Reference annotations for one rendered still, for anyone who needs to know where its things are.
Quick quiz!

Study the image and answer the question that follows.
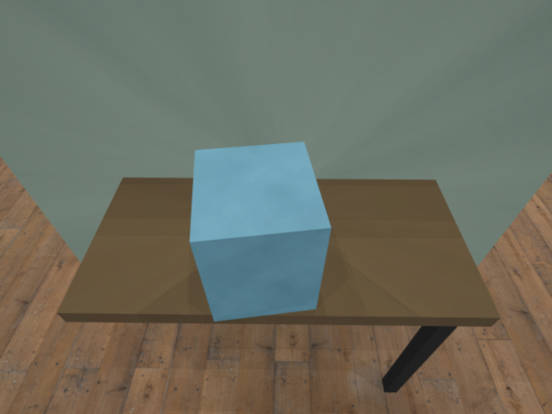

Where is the carton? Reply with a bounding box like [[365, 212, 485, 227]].
[[190, 141, 331, 322]]

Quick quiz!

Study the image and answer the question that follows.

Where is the table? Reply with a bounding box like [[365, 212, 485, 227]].
[[57, 178, 501, 392]]

